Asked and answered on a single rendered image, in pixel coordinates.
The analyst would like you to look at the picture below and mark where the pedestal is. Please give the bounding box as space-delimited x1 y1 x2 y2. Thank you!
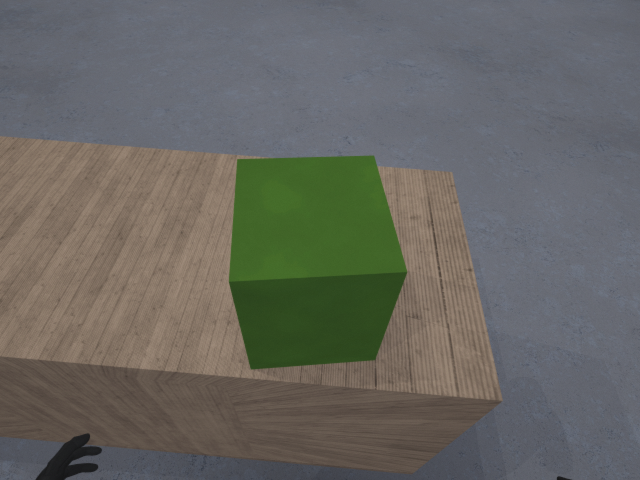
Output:
0 136 503 474

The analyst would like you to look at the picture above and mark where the left robot hand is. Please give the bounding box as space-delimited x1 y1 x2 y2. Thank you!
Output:
36 433 102 480

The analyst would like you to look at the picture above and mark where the carton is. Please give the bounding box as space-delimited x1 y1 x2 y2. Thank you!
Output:
229 156 407 369

